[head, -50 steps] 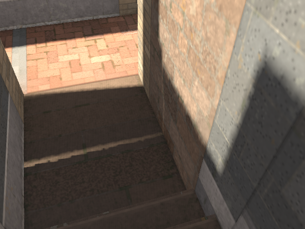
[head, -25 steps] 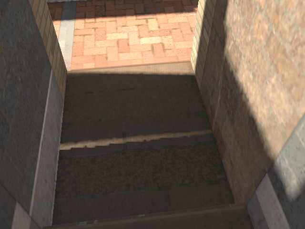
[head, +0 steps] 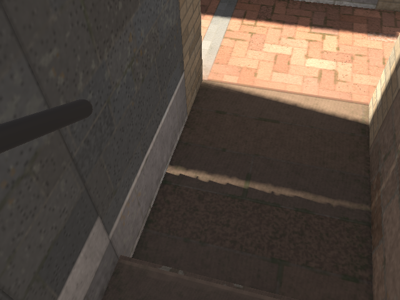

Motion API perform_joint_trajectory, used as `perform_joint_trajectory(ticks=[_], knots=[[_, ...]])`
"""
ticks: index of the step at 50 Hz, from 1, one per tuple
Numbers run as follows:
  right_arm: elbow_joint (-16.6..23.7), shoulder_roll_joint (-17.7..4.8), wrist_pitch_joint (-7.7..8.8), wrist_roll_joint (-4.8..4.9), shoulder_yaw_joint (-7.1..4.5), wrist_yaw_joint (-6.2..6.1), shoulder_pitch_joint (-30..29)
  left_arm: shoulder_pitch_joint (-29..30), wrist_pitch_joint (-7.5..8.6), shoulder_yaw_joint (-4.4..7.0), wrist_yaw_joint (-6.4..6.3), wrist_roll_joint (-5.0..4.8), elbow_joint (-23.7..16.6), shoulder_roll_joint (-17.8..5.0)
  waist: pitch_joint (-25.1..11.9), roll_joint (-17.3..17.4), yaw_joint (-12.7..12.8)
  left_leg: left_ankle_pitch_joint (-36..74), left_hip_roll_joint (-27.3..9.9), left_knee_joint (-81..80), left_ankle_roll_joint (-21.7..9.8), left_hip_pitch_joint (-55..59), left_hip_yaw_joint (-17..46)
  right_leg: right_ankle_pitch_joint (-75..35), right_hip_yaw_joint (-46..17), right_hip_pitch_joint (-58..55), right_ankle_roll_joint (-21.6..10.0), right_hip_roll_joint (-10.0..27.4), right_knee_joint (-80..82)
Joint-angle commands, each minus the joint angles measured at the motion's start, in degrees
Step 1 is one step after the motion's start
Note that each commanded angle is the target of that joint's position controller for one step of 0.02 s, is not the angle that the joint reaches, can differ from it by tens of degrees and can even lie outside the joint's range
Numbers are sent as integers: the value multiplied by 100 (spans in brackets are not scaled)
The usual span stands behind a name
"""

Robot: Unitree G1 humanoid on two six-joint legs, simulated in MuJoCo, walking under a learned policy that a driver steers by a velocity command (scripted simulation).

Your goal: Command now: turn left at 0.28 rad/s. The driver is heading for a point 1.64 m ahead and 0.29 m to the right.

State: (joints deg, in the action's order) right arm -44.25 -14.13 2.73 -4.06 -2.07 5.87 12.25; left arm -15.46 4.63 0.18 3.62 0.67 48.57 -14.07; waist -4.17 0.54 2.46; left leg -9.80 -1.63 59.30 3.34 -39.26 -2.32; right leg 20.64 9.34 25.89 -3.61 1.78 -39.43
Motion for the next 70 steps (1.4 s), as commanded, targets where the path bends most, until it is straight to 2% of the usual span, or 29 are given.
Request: perform_joint_trajectory(ticks=[1,3,15,18,19,22,26,29,30,32,35,36,39,41,44,46,47,48,49,52,54,57,59,61,63,65,67,68,70], knots=[[46,-205,77,325,-108,17,524,701,142,54,265,-336,-74,-829,-73,-554,-567,65,-3,-2531,-31,2022,-207,-474,-1463,-8,67,941,833],[308,-996,142,392,-222,-75,-73,-1129,74,146,198,-114,167,-511,-860,645,699,2577,-483,-2672,-1159,2862,1037,614,-933,-447,648,289,44],[-312,-942,-8,314,-583,-39,644,98,-55,383,18,-38,538,-631,727,124,-233,-2445,-89,-3340,-1113,1382,392,1436,-658,-1243,-10,-175,969],[-247,156,-282,363,-228,-711,-259,-1053,-222,391,-352,174,878,-415,465,-2,224,-449,152,-1440,-876,1397,2,611,-1667,-1493,-242,478,1351],[-231,-438,-29,210,-392,-331,540,-876,-18,512,-151,88,703,-721,769,-1097,94,-2320,239,-1635,-1064,600,52,1885,-2683,-1731,-1118,843,1796],[-136,-251,275,-6,-368,-279,-17,-902,137,373,-217,142,719,-264,949,-543,172,-1796,151,-1006,-1139,150,57,1754,-3543,-1607,-1970,1402,1655],[205,-38,313,-187,-217,-268,-470,-1066,181,371,-309,390,981,-336,776,-220,142,-1362,97,-315,-1005,-130,291,319,-3273,-1538,-1718,1241,822],[-23,-94,281,-64,-233,-169,1237,-105,194,432,-132,388,750,-473,484,129,-940,-779,300,-1371,-1306,3315,-185,-377,-1560,1398,-1232,67,-1118],[-78,-547,296,-37,-301,-277,2168,154,259,506,-16,376,494,-455,35,1405,-1339,-535,-610,-2353,-2052,4118,1816,-766,-876,2133,-775,-761,-3078],[-429,-742,437,-188,-272,-310,2746,836,375,295,36,263,-24,246,548,543,-1362,-239,-2289,-3168,-3062,4388,4657,1022,-2216,4227,-458,-747,-4261],[-437,294,335,-102,73,-433,1086,-172,164,195,-136,569,316,160,400,-36,-397,418,-2086,-2654,-2548,2631,2810,-316,-1916,3389,-235,204,-3687],[-291,1366,387,-95,437,-652,612,-91,100,91,-127,898,283,324,301,-284,-447,-385,-1259,-2158,-1728,2281,1542,-2476,-2112,2863,-99,629,-1775],[-595,229,474,-225,313,-792,853,-534,144,237,105,532,694,332,639,301,-95,-2337,-211,-1645,-866,-1623,-773,-5571,-358,-1704,136,-121,-747],[-825,71,516,-358,325,-549,1021,-1100,42,279,255,719,734,208,764,646,225,-2566,-647,-1412,-1004,-1894,-517,-4563,-126,-2758,55,-317,-2279],[-1375,-714,449,100,105,-370,1354,-252,-189,466,33,600,187,-387,1192,94,258,-1811,-1262,-37,-1118,1328,285,-1940,-331,-1478,-6,-16,861],[-1385,-559,353,-96,33,-142,993,-2289,-179,745,-78,548,1047,-889,965,-914,1015,-917,-652,3562,-1003,1126,172,-2555,-576,-2781,-564,-23,1996],[-1250,385,364,-186,189,23,1959,-2837,-96,707,-108,502,1133,-1391,-637,-2058,390,-3386,332,5753,-728,-415,43,-5892,-2100,-4984,-1759,648,74],[-564,83,454,-44,128,1,550,-3340,137,717,-24,580,1356,-1283,-289,-1094,782,-3247,606,6029,-616,-2064,370,-6404,-2953,-5470,-1882,792,208],[194,-137,651,201,73,-201,-542,-3009,365,712,9,546,1259,-1318,307,-926,879,-3059,288,5589,-391,-3843,685,-3988,-3960,-5366,-2153,1383,466],[-204,-45,534,138,216,-679,-272,-369,350,-167,127,598,645,565,1240,806,-282,460,-1115,1330,-292,-2677,1621,-2275,-4007,-660,-2063,1872,1044],[-640,481,246,-79,424,-589,679,-391,276,-122,79,491,644,132,602,-229,-681,1569,-859,1537,-154,-263,787,-1779,-3150,1609,-1937,702,668],[-305,-189,261,-53,382,-423,-76,-1018,421,-177,-222,398,611,62,282,405,-88,3995,-463,-1369,-110,864,473,-238,-1953,1815,-1016,-371,-603],[-120,-343,148,-2,315,-252,-451,-916,365,-59,-70,615,602,-751,656,-107,-167,3015,-99,-930,0,2598,-59,1151,-2178,2983,-1025,-109,-548],[-470,-726,125,-411,113,-241,773,-425,434,-57,78,659,403,-865,695,-220,-905,1924,24,391,-13,3007,-19,524,-2627,2724,-1015,193,-1428],[-102,-1016,126,-99,69,-225,-1124,-966,339,9,-48,317,432,-697,1106,-303,357,556,-313,-3698,-380,566,376,-161,-3267,-1021,-1025,350,-2229],[-976,-1012,408,71,-92,-318,1695,-485,162,111,187,623,237,-957,248,-33,-679,1317,209,-3021,-767,3675,-396,-2569,-3320,-213,-1043,246,-4199],[-1300,-1495,367,-165,-231,-211,3000,-1905,154,6,602,551,418,91,-621,1420,-438,4695,-1245,-1853,-2996,6843,2183,2302,-1374,4070,-38,-1239,-9147],[-1211,-1353,315,-368,-272,-241,2660,-519,46,-165,580,376,-434,177,-54,816,-1129,1782,-1897,-2772,-2936,6711,3862,1718,-1710,5755,-54,-1014,-8810],[-1116,-479,352,-193,-20,-208,1371,181,-4,-23,263,409,-527,-232,884,-673,-550,-1441,-1539,-3170,-2419,4258,3676,-97,-2101,5715,-87,-104,-7263]])
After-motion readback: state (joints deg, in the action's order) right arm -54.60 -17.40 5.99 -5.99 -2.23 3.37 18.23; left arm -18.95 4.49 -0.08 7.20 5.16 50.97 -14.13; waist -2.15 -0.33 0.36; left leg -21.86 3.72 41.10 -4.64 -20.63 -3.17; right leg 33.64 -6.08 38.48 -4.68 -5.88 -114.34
